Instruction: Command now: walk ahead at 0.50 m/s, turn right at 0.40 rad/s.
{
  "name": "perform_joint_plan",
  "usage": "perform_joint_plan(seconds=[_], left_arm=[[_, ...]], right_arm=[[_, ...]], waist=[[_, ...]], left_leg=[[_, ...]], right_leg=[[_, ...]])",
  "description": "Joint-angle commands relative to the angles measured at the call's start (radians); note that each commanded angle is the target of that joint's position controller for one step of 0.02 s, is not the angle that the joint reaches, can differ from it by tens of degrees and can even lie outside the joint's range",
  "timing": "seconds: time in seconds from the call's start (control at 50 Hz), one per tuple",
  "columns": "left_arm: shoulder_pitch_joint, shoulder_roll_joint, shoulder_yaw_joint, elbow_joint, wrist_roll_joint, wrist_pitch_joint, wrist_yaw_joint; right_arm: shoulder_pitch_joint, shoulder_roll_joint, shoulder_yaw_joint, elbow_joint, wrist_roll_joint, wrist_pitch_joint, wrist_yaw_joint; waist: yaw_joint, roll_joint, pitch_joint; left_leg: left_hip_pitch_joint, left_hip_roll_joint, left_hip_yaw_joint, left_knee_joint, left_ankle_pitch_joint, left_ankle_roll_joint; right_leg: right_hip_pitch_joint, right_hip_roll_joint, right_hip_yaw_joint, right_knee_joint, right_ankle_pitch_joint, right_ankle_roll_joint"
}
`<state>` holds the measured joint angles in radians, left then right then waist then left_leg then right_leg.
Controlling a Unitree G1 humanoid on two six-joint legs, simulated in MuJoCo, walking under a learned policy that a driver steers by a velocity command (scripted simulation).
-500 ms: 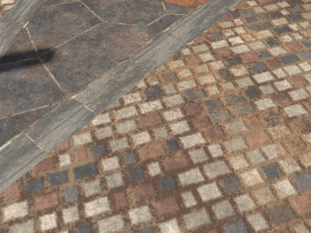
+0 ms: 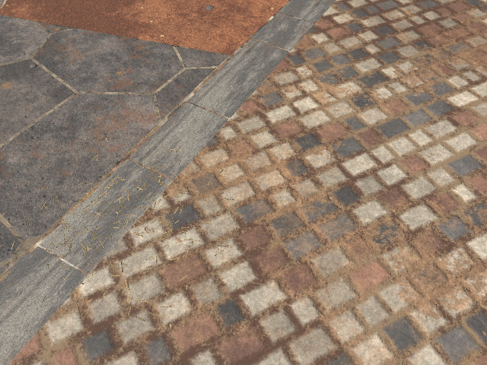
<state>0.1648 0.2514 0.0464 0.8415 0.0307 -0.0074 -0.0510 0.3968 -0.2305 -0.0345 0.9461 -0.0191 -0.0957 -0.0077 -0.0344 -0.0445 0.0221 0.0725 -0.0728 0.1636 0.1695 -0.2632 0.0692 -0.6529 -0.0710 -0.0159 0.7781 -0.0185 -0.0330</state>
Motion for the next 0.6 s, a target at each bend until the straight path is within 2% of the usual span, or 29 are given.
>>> perform_joint_plan(seconds=[0.02,0.06,0.1,0.12,0.14,0.16,0.18,0.2,0.22,0.24,0.26,0.28,0.32,0.36,0.44,0.52,0.56,0.6], left_arm=[[-0.147,0.031,-0.006,-0.11,0.003,-0.018,-0.009],[-0.143,0.036,-0.004,-0.122,0.004,-0.019,-0.01],[-0.066,0.055,0.006,-0.108,0.006,-0.018,-0.002],[0.025,0.074,0.017,-0.085,0.008,-0.022,0.003],[0.168,0.101,0.034,-0.042,0.016,-0.03,0.01],[0.316,0.191,0.066,-0.011,0.026,-0.031,0.026],[0.261,0.289,0.094,-0.031,0.003,-0.019,0.033],[0.253,0.275,0.093,-0.034,-0.027,-0.009,0.032],[0.2,0.229,0.082,-0.032,-0.028,-0.009,0.04],[0.168,0.169,0.066,-0.025,-0.024,-0.011,0.043],[0.137,0.143,0.058,-0.024,-0.027,-0.018,0.047],[0.11,0.126,0.051,-0.031,-0.028,-0.024,0.049],[0.125,0.139,0.051,-0.028,-0.032,-0.043,0.046],[0.148,0.167,0.058,-0.026,-0.031,-0.05,0.044],[0.213,0.172,0.062,-0.022,-0.032,-0.046,0.042],[0.274,0.183,0.066,-0.02,-0.022,-0.041,0.048],[0.276,0.194,0.069,-0.028,-0.015,-0.039,0.053],[0.226,0.211,0.073,-0.048,-0.01,-0.04,0.059]], right_arm=[[0.031,-0.126,-0.022,-0.022,-0.002,-0.009,-0.013],[0.032,-0.143,-0.024,-0.012,-0.005,-0.002,-0.018],[0.017,-0.173,-0.03,-0.01,-0.009,0.007,-0.025],[0.01,-0.188,-0.034,-0.012,-0.012,0.016,-0.027],[-0.001,-0.197,-0.036,-0.021,-0.007,0.024,-0.027],[-0.01,-0.173,-0.029,-0.054,-0.004,0.021,-0.022],[0.005,-0.089,-0.018,-0.121,0.014,0.009,0.0],[-0.097,-0.154,-0.025,-0.14,-0.004,-0.004,0.005],[-0.144,-0.134,-0.018,-0.16,0.007,-0.017,0.009],[-0.132,-0.129,-0.016,-0.155,0.009,-0.023,0.008],[-0.142,-0.123,-0.017,-0.162,-0.006,-0.01,0.007],[-0.116,-0.114,-0.013,-0.156,-0.022,0.012,0.008],[-0.104,-0.1,-0.011,-0.163,-0.033,0.045,0.014],[-0.156,-0.091,-0.008,-0.188,-0.031,0.057,0.019],[-0.324,-0.089,-0.001,-0.247,-0.023,0.057,0.024],[-0.434,-0.097,0.005,-0.29,-0.012,0.046,0.029],[-0.452,-0.11,0.005,-0.306,-0.008,0.037,0.028],[-0.379,-0.139,-0.003,-0.295,-0.006,0.028,0.024]], waist=[[-0.019,0.096,0.099],[-0.007,0.106,0.082],[0.032,0.138,0.02],[0.071,0.142,-0.036],[0.138,0.12,-0.116],[0.2,0.026,-0.217],[0.121,-0.246,-0.295],[0.156,-0.043,-0.276],[0.129,0.011,-0.153],[0.08,0.086,-0.056],[0.047,0.095,-0.018],[0.019,0.079,-0.018],[0.004,0.052,-0.027],[0.011,0.034,-0.011],[0.074,-0.004,0.017],[0.124,-0.017,0.005],[0.124,-0.026,0.003],[0.075,-0.04,-0.007]], left_leg=[[-0.023,0.303,-0.037,-0.026,0.505,0.077],[0.034,0.313,-0.003,0.057,0.718,0.06],[0.073,0.319,0.03,0.224,1.043,0.046],[0.067,0.319,0.042,0.377,1.113,0.043],[-0.018,0.303,0.058,0.592,1.011,0.028],[-0.239,0.265,0.064,0.903,0.66,0.0],[-0.683,0.008,-0.009,1.289,-0.229,-0.061],[-0.8,0.057,-0.212,1.333,-0.189,-0.047],[-0.828,0.113,-0.222,1.276,-0.102,-0.043],[-0.776,0.149,-0.211,1.165,-0.06,-0.046],[-0.724,0.173,-0.219,1.089,-0.061,-0.058],[-0.662,0.178,-0.214,1.046,-0.059,-0.073],[-0.63,0.176,-0.194,0.973,-0.057,-0.097],[-0.653,0.177,-0.174,0.877,0.001,-0.118],[-0.7,0.164,-0.165,0.649,0.173,-0.137],[-0.697,0.124,-0.167,0.508,0.231,-0.127],[-0.658,0.105,-0.179,0.45,0.201,-0.113],[-0.517,0.085,-0.191,0.376,0.136,-0.089]], right_leg=[[-0.015,0.011,-0.064,-0.103,0.005,-0.031],[0.035,0.047,-0.103,-0.15,-0.068,-0.066],[0.149,0.115,-0.15,-0.159,-0.174,-0.111],[0.248,0.152,-0.158,-0.178,-0.22,-0.137],[0.444,0.172,-0.131,-0.255,-0.194,-0.17],[0.696,0.001,0.107,-0.298,-0.274,-0.235],[0.967,-0.267,0.7,-0.428,-0.215,-0.405],[0.95,-0.261,0.701,-0.477,-0.149,-0.404],[0.834,-0.247,0.561,-0.484,-0.088,-0.375],[0.683,-0.204,0.468,-0.508,0.02,-0.326],[0.589,-0.151,0.396,-0.52,0.081,-0.294],[0.526,-0.113,0.34,-0.536,0.121,-0.278],[0.478,-0.076,0.293,-0.55,0.178,-0.277],[0.451,-0.051,0.273,-0.571,0.157,-0.269],[0.487,-0.016,0.278,-0.57,0.101,-0.22],[0.581,-0.028,0.317,-0.509,0.176,-0.201],[0.608,-0.045,0.35,-0.466,0.214,-0.187],[0.577,-0.054,0.384,-0.415,0.232,-0.153]])
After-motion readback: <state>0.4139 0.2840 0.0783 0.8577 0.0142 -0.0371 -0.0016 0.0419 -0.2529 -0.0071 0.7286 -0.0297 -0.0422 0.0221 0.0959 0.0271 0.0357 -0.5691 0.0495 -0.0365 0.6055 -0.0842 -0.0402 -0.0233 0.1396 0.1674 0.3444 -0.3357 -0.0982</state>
